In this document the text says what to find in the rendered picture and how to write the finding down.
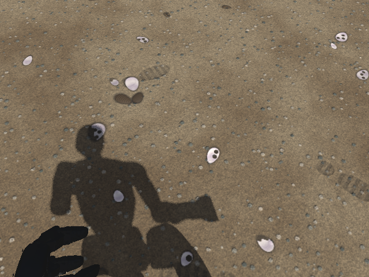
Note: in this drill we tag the robot left hand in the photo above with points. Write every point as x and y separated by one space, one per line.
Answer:
36 261

